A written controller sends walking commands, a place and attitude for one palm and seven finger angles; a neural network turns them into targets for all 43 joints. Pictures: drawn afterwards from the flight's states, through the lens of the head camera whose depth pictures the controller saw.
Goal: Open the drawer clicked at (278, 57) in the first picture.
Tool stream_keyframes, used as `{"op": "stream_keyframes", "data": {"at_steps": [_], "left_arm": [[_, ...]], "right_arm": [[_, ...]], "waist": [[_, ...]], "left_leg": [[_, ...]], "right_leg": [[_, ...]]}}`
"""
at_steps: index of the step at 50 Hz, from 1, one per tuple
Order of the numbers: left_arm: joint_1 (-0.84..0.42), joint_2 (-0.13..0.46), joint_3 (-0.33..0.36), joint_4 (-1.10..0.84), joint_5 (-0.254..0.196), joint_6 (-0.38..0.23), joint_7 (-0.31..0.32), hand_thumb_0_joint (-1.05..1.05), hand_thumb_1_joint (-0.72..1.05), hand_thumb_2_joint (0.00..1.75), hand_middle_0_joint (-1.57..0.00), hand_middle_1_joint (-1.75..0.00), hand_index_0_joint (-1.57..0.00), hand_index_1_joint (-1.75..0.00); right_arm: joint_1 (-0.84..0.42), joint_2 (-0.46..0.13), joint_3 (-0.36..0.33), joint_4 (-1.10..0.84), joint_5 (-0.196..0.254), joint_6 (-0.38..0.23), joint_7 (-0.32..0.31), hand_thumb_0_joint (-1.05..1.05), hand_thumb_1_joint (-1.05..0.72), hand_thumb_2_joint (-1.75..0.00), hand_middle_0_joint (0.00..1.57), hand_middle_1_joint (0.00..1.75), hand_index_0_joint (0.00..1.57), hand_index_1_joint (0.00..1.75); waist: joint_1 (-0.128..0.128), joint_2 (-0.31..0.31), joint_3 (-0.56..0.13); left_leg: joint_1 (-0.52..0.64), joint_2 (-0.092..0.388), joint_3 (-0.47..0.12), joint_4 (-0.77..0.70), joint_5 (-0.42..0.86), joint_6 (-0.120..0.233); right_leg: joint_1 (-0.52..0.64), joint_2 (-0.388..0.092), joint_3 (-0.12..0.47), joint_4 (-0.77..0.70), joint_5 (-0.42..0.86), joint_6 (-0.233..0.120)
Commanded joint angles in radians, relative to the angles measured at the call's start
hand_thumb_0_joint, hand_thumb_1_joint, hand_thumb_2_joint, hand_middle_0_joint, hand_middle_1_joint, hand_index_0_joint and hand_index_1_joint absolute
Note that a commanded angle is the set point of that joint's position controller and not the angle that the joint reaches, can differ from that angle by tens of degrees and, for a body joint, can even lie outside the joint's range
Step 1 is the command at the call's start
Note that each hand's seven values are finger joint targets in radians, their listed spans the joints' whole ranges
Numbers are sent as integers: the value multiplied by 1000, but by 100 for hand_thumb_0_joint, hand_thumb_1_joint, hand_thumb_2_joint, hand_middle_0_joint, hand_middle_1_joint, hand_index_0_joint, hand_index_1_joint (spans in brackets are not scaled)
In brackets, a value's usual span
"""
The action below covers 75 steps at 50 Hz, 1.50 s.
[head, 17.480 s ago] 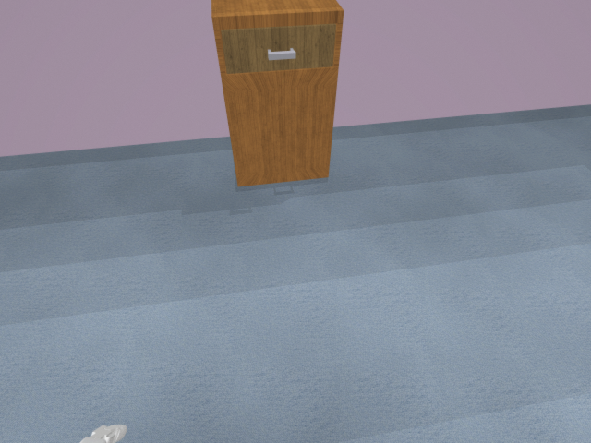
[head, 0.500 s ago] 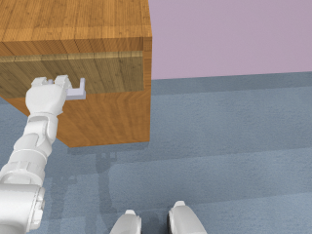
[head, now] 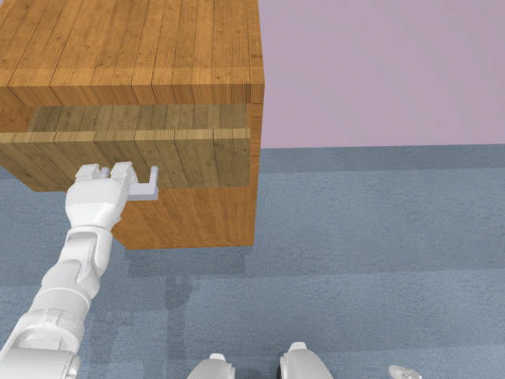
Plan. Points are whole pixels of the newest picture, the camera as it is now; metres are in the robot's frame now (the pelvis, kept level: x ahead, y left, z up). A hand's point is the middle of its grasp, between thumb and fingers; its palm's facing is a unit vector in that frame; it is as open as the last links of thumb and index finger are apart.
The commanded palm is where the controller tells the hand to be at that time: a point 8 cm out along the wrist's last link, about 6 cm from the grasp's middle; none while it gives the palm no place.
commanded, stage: pull the drawer open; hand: left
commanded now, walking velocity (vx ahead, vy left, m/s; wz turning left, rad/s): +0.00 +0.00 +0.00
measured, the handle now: (128, 182) +0.43 +0.24 -0.02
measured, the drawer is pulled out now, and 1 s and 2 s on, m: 0.07 0.19 0.29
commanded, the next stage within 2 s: none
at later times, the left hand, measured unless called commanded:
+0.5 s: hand (107, 241) +0.33 +0.26 -0.05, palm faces -0.04 -0.03 -1.00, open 5.4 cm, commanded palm +0.30 +0.24 +0.00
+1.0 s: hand (100, 281) +0.26 +0.26 -0.05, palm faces -0.02 -0.04 -1.00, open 5.4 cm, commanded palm +0.24 +0.24 +0.00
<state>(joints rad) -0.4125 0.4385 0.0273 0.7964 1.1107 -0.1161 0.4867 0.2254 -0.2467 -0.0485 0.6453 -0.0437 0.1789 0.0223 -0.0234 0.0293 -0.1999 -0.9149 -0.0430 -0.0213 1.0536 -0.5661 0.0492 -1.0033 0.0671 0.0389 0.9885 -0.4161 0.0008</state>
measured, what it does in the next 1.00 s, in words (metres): stands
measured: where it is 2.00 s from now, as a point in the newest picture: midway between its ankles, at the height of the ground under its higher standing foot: outside the picture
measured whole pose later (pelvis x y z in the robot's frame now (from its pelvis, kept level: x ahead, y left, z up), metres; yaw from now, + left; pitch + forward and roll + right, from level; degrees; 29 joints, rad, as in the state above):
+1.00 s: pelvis -0.01 -0.01 +0.00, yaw +1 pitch +20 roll -1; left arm 0.02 0.36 0.00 0.44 1.11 -0.05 0.55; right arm 0.16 -0.24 -0.04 0.61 -0.04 0.11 0.00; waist 0.02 0.02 -0.19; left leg -0.84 -0.05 -0.02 1.07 -0.57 0.03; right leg -0.94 0.06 0.03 1.03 -0.43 -0.01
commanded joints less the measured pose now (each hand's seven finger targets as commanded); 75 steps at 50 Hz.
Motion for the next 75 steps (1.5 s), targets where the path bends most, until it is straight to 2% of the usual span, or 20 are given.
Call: {"op": "stream_keyframes", "data": {"at_steps": [1, 5, 6, 7, 9, 10, 20, 23, 30, 31, 36, 38, 46, 50, 53, 55, 61, 66, 71, 75], "left_arm": [[-125, 124, 25, -154, -2, -15, 36, 0, 90, 90, -40, -135, -40, -135], [-55, 112, 25, -181, -5, -8, 44, 0, 90, 90, -40, -135, -40, -135], [-43, 149, 58, -199, -6, -5, 45, 0, 90, 90, -40, -135, -40, -135], [-50, 111, 22, -189, 0, -1, 47, 0, 90, 90, -40, -135, -40, -135], [-74, 102, 8, -195, 6, 0, 50, 0, 90, 90, -40, -135, -40, -135], [-67, 108, 17, -177, 8, 4, 54, 0, 90, 90, -40, -135, -40, -135], [-26, 66, -24, -220, 4, 25, 56, 0, 90, 90, -40, -135, -40, -135], [42, 68, -12, -259, -1, 29, 55, 0, 90, 90, -40, -135, -40, -135], [165, 50, -13, -343, -11, 25, 52, 0, 90, 90, -40, -135, -40, -135], [183, 76, 15, -370, -14, 22, 54, 0, 90, 90, -40, -135, -40, -135], [281, 47, 8, -446, -10, 20, 75, 0, 90, 90, -40, -135, -40, -135], [304, 30, 0, -449, -11, 25, 82, 0, 90, 90, -40, -135, -40, -135], [340, 60, 25, -519, 1, 42, 102, 0, 90, 90, -40, -135, -40, -135], [391, 42, 10, -510, 0, 59, 97, 0, 90, 90, -40, -135, -40, -135], [413, 59, 24, -540, -6, 59, 91, 0, 90, 90, -40, -135, -40, -135], [462, 21, -3, -562, -13, 62, 87, 0, 90, 90, -40, -135, -40, -135], [597, 50, 48, -610, -25, 49, 83, 0, 90, 90, -40, -135, -40, -135], [673, 33, 40, -675, -17, 40, 99, 0, 90, 90, -40, -135, -40, -135], [707, 12, 25, -700, -11, 44, 114, 0, 90, 90, -40, -135, -40, -135], [747, 18, 38, -718, -13, 44, 123, 0, 90, 90, -40, -135, -40, -135]], "right_arm": [[93, -149, -60, -74, 2, -16, -16, 0, -90, -90, 20, 30, 20, 30], [79, -145, -59, -85, 5, -21, -16, 0, -90, -90, 20, 30, 20, 30], [71, -153, -56, -85, 4, -19, -18, 0, -90, -90, 20, 30, 20, 30], [68, -145, -57, -86, 7, -20, -19, 0, -90, -90, 20, 30, 20, 30], [62, -144, -54, -86, 8, -26, -21, 0, -90, -90, 20, 30, 20, 30], [59, -146, -55, -82, 7, -27, -22, 0, -90, -90, 20, 30, 20, 30], [33, -141, -52, -96, 12, -48, -28, 0, -90, -90, 20, 30, 20, 30], [26, -138, -53, -106, 14, -54, -31, 0, -90, -90, 20, 30, 20, 30], [7, -131, -50, -124, 13, -70, -33, 0, -90, -90, 20, 30, 20, 30], [-1, -135, -48, -128, 12, -71, -34, 0, -90, -90, 20, 30, 20, 30], [-22, -129, -50, -140, 7, -83, -28, 0, -90, -90, 20, 30, 20, 30], [-23, -126, -51, -139, 8, -87, -27, 0, -90, -90, 20, 30, 20, 30], [-58, -128, -43, -155, 1, -100, -33, 0, -90, -90, 20, 30, 20, 30], [-73, -120, -39, -160, 7, -104, -37, 0, -90, -90, 20, 30, 20, 30], [-79, -119, -36, -165, 8, -107, -40, 0, -90, -90, 20, 30, 20, 30], [-88, -113, -36, -177, 10, -113, -38, 0, -90, -90, 20, 30, 20, 30], [-112, -114, -27, -195, 9, -125, -37, 0, -90, -90, 20, 30, 20, 30], [-120, -112, -27, -208, 1, -135, -27, 0, -90, -90, 20, 30, 20, 30], [-121, -113, -29, -208, -3, -139, -22, 0, -90, -90, 20, 30, 20, 30], [-125, -110, -29, -210, -5, -141, -23, 0, -90, -90, 20, 30, 20, 30]], "waist": [[-7, 22, -377], [2, 9, -368], [18, 18, -376], [-1, 20, -362], [-4, 25, -339], [-4, -3, -328], [-2, 1, -301], [16, 10, -342], [22, -14, -315], [34, 2, -325], [33, 15, -310], [24, -17, -287], [36, 14, -275], [35, -11, -258], [44, -7, -272], [44, -3, -269], [64, -15, -259], [66, 8, -243], [52, -23, -220], [60, -38, -233]], "left_leg": [[243, 40, -8, -106, 676, -35], [243, 38, -4, -112, 643, -35], [242, 38, -9, -119, 650, -38], [244, 37, -3, -114, 630, -35], [227, 34, -5, -120, 573, -37], [219, 34, -6, -122, 550, -35], [220, 28, -8, -142, 458, -36], [248, 28, -8, -140, 499, -37], [240, 26, -2, -141, 521, -33], [245, 26, -5, -144, 546, -34], [273, 31, -16, -136, 586, -44], [261, 30, -10, -129, 558, -40], [240, 17, -7, -127, 477, -38], [225, 9, 2, -121, 439, -35], [232, 9, -1, -122, 463, -37], [237, 8, 2, -123, 453, -36], [221, 7, 2, -130, 464, -34], [234, 12, -2, -122, 487, -38], [226, 13, -7, -108, 463, -40], [210, 8, -3, -99, 429, -37]], "right_leg": [[302, -7, -45, -47, 437, -62], [315, -7, -45, -55, 419, -62], [321, -8, -41, -50, 417, -66], [307, -8, -42, -54, 411, -63], [288, -9, -49, -55, 367, -65], [282, -8, -51, -55, 351, -65], [273, -9, -54, -71, 276, -68], [298, -9, -50, -65, 299, -68], [329, -7, -39, -71, 341, -67], [340, -8, -34, -67, 356, -70], [315, -6, -40, -58, 354, -69], [310, -8, -40, -61, 351, -65], [308, -11, -36, -53, 313, -70], [316, -11, -31, -59, 304, -67], [331, -11, -29, -52, 322, -67], [333, -12, -29, -59, 313, -66], [361, -11, -9, -58, 348, -71], [330, -11, -12, -47, 335, -74], [296, -10, -19, -36, 314, -72], [302, -12, -16, -28, 305, -70]]}}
